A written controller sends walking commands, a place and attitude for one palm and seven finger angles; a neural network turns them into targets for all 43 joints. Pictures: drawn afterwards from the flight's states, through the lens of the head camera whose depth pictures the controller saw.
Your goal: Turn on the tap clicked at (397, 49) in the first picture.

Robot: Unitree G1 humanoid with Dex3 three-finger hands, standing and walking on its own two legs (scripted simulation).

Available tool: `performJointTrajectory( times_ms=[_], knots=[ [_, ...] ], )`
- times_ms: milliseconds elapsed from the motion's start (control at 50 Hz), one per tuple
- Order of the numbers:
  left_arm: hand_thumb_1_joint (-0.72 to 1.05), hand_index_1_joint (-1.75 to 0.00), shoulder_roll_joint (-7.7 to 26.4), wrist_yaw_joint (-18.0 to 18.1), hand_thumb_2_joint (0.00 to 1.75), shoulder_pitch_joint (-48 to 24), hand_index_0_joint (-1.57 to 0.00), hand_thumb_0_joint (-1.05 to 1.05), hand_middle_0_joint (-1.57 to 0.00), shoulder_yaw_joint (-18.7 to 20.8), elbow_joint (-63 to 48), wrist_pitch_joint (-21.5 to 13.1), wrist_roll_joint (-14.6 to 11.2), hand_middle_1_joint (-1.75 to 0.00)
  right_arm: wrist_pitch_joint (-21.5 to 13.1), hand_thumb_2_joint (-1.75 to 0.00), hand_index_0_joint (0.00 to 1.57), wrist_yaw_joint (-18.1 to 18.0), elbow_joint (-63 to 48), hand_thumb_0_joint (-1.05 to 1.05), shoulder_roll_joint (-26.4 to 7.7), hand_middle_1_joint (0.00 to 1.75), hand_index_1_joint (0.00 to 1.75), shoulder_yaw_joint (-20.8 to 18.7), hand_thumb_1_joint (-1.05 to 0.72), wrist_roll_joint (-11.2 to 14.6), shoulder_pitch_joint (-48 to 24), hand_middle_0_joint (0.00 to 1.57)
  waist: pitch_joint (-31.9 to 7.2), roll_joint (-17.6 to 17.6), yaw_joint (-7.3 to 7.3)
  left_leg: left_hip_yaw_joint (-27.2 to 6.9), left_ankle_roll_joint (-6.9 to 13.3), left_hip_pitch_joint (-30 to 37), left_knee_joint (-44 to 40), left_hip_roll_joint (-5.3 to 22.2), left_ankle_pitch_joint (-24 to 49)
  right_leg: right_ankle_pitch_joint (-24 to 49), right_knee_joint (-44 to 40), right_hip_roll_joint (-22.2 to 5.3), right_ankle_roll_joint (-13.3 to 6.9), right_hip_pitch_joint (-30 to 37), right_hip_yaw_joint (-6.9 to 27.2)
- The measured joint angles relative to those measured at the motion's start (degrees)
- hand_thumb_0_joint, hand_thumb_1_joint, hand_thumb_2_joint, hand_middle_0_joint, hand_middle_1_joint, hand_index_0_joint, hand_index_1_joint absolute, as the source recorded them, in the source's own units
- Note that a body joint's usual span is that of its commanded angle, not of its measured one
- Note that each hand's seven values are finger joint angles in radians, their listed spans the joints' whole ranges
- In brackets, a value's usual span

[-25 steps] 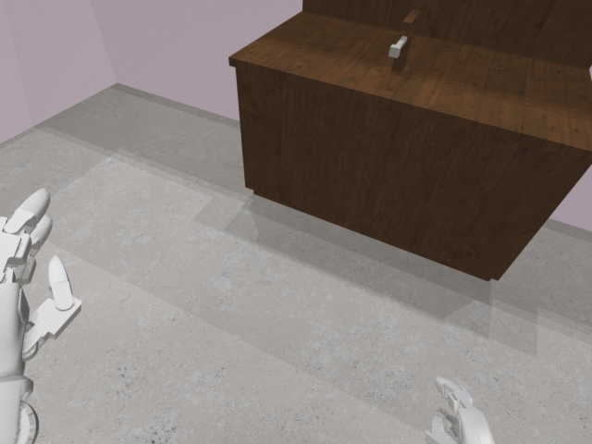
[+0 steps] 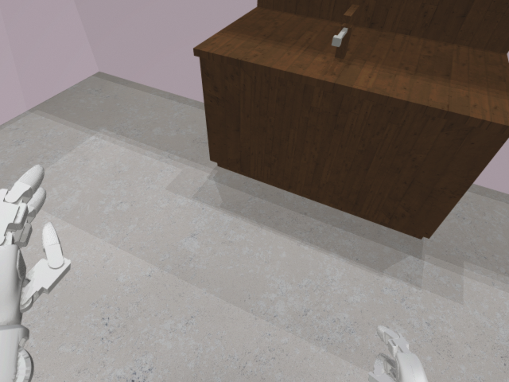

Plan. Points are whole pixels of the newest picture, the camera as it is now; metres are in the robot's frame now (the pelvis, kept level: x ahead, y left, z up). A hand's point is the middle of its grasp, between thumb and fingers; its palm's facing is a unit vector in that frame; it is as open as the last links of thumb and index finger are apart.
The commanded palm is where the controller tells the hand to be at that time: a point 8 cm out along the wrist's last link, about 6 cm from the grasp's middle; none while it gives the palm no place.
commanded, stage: walk to a spot facing it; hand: left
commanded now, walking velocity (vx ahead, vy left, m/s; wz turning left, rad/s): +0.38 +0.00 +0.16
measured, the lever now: (336, 40) +1.17 -0.22 +0.06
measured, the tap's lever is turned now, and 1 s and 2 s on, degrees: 0 0 0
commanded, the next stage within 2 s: turn to face it in 1.24 s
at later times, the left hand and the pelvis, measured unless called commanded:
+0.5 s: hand (93, 213) +0.29 +0.24 +0.15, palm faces +0.45 -0.80 -0.40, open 7.4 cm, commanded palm +0.22 +0.28 +0.18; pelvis +0.07 -0.01 -0.02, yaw +3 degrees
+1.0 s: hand (108, 137) +0.42 +0.26 +0.17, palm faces +0.50 -0.76 -0.42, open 7.4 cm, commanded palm +0.34 +0.30 +0.18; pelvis +0.22 +0.00 -0.02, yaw +7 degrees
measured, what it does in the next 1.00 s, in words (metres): walks ahead: left foot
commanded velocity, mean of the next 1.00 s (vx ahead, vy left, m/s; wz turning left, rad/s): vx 0.37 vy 0.00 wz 0.17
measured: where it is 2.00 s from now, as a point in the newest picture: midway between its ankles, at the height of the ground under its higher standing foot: (256, 345)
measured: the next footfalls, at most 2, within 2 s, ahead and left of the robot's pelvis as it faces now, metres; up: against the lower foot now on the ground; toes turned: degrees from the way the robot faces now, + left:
left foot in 0.84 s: +0.31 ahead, +0.15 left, +0.00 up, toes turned +17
right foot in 1.12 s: +0.36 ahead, -0.13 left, +0.00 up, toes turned +1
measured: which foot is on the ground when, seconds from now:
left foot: down 0.00-0.54, up 0.56-0.82, down 0.84-1.00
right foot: down 0.00-0.82, up 0.84-1.00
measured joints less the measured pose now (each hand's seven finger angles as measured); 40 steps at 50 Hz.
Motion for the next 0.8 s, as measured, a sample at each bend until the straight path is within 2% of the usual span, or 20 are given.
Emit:
performJointTrajectory(
  times_ms=[100,180,220,340,440,480,500,520,560,600,640,680,720,760,800],
  knots=[
    [0.89,-0.30,0.3,0.1,0.90,0.2,-0.21,0.01,-0.21,0.0,-0.2,0.1,0.0,-0.30,0.0,-0.90,0.20,0.0,0.1,0.01,0.0,0.30,0.30,-0.1,-0.90,-0.1,0.4,0.21,-0.5,-0.1,-0.21,0.0,0.1,-0.4,1.0,-0.2,-0.7,-1.1,1.8,-0.1,-0.2,-0.8,-0.1],
    [0.89,-0.30,0.2,0.5,0.90,1.1,-0.21,0.01,-0.21,0.2,-0.7,0.3,0.4,-0.30,0.5,-0.90,0.20,-0.6,0.3,0.01,-0.1,0.30,0.30,-0.3,-0.90,-0.3,1.5,0.21,-2.1,0.2,-0.73,-0.4,0.9,-1.7,4.6,-0.2,-5.3,-5.9,5.4,-0.3,-0.9,-1.8,-0.7],
    [0.89,-0.30,0.3,0.8,0.90,1.0,-0.21,0.01,-0.21,0.5,-1.0,0.3,0.5,-0.30,0.6,-0.90,0.20,-0.7,0.5,0.01,-0.3,0.30,0.30,-0.4,-0.90,-0.4,2.1,0.21,-2.4,0.1,-0.94,-0.6,1.1,-2.3,6.4,-0.3,-6.2,-6.0,6.8,-0.5,-1.1,-2.1,-1.2],
    [0.89,-0.30,0.0,1.2,0.90,-0.1,-0.21,0.01,-0.21,1.4,-0.8,-0.7,0.6,-0.30,0.9,-0.90,0.20,-0.7,2.0,0.01,-1.2,0.30,0.30,-0.9,-0.90,-0.3,3.4,0.21,-2.9,-0.4,-0.95,-0.6,0.9,-2.6,10.9,-1.0,-8.9,-10.9,12.8,-1.6,-0.8,-2.6,-1.7],
    [0.89,-0.30,0.6,1.3,0.90,-0.8,-0.21,0.01,-0.21,3.0,-0.4,-1.2,0.6,-0.30,0.0,-0.90,0.20,-0.3,2.5,0.01,0.3,0.30,0.30,-0.8,-0.90,-0.5,3.0,0.20,-1.7,-0.5,-1.60,-0.8,0.5,-1.9,12.4,-1.1,-11.5,-14.7,17.7,-1.5,-1.0,-3.7,-2.1],
    [0.89,-0.30,1.0,1.2,0.90,-1.0,-0.21,0.01,-0.21,3.3,-1.0,-1.1,0.4,-0.30,-0.4,-0.90,0.20,0.3,2.5,0.01,1.3,0.30,0.30,-0.5,-0.90,-0.8,2.7,0.20,-0.7,-0.1,-1.89,-1.2,-0.1,-1.1,12.0,-0.5,-12.1,-16.4,16.9,-0.8,-1.4,-3.8,-2.9],
    [0.89,-0.30,1.1,1.0,0.90,-1.0,-0.21,0.01,-0.21,3.2,-1.6,-1.1,0.4,-0.30,-0.5,-0.90,0.20,0.7,2.2,0.01,1.6,0.30,0.30,-0.4,-0.90,-0.8,2.7,0.20,-0.3,0.3,-2.15,-1.6,-0.4,-0.9,12.2,-0.1,-12.5,-14.7,14.8,-0.5,-1.8,-3.1,-3.5],
    [0.89,-0.30,1.3,0.8,0.90,-1.0,-0.21,0.01,-0.21,2.9,-2.1,-1.2,0.5,-0.30,-0.6,-0.90,0.20,1.1,2.0,0.01,1.6,0.30,0.30,-0.3,-0.90,-0.6,2.7,0.20,0.1,1.3,-2.61,-2.3,-0.4,-1.3,13.6,0.5,-13.0,-11.5,13.1,0.0,-2.1,-2.0,-4.7],
    [0.89,-0.30,1.8,0.1,0.90,-1.5,-0.21,0.01,-0.21,1.8,-3.0,-1.6,0.3,-0.30,-0.1,-0.90,0.20,1.8,2.5,0.01,1.8,0.30,0.30,-0.5,-0.90,-0.1,2.4,0.20,1.0,1.5,-3.20,-1.4,0.1,-5.6,23.5,0.8,-11.5,-12.3,12.5,-0.3,-2.6,-0.2,-6.4],
    [0.89,-0.30,2.0,-0.3,0.90,-0.7,-0.21,0.01,-0.21,1.4,-3.6,-2.9,0.0,-0.30,0.6,-0.90,0.20,2.0,3.2,0.01,1.4,0.30,0.30,-0.6,-0.90,0.0,2.0,0.21,1.5,0.7,-2.75,0.0,-0.3,-11.0,35.8,0.2,-13.6,-13.8,11.1,-1.0,-2.8,1.7,-6.8],
    [0.89,-0.30,2.1,-0.5,0.90,1.5,-0.21,0.01,-0.21,2.1,-4.1,-3.9,0.2,-0.30,1.6,-0.90,0.20,1.9,3.1,0.01,0.5,0.30,0.30,-0.9,-0.90,-0.1,1.6,0.21,1.8,0.5,-2.14,1.5,-0.6,-15.7,41.3,0.9,-13.6,-13.5,8.2,-1.5,-2.4,3.8,-6.8],
    [0.89,-0.30,2.3,-0.3,0.90,3.2,-0.21,0.01,-0.21,3.0,-4.3,-4.5,0.4,-0.30,2.3,-0.90,0.20,1.8,2.7,0.01,-0.2,0.30,0.30,-1.4,-0.90,-0.3,1.2,0.21,2.2,0.1,-1.45,3.0,-0.8,-18.9,39.1,2.4,-11.1,-12.9,5.1,-2.0,-2.1,5.9,-6.8],
    [0.89,-0.30,2.4,0.0,0.90,3.4,-0.21,0.01,-0.21,3.7,-4.6,-4.3,0.3,-0.30,2.6,-0.90,0.20,1.6,2.1,0.01,-0.8,0.30,0.30,-1.9,-0.90,-0.3,1.0,0.21,3.1,-0.9,-0.58,5.2,-0.7,-19.5,29.9,3.8,-7.7,-12.9,3.1,-2.9,-1.8,8.0,-7.0],
    [0.89,-0.30,2.5,0.6,0.90,2.7,-0.21,0.01,-0.21,4.0,-5.2,-3.8,0.2,-0.30,2.2,-0.90,0.20,1.3,1.3,0.01,-1.4,0.30,0.30,-2.4,-0.90,-0.2,0.8,0.20,4.3,-2.0,0.38,7.8,-0.1,-17.6,19.4,4.0,-4.3,-14.2,3.0,-4.2,-1.1,9.7,-7.2],
    [0.89,-0.30,2.4,1.2,0.90,2.1,-0.21,0.01,-0.21,4.3,-6.3,-3.1,0.1,-0.30,1.5,-0.90,0.20,0.9,0.3,0.01,-2.0,0.30,0.30,-2.8,-0.90,-0.2,0.3,0.20,5.2,-3.0,1.00,10.8,0.5,-13.5,9.5,2.9,0.6,-17.1,6.6,-5.9,-0.4,10.4,-7.0]
  ],
)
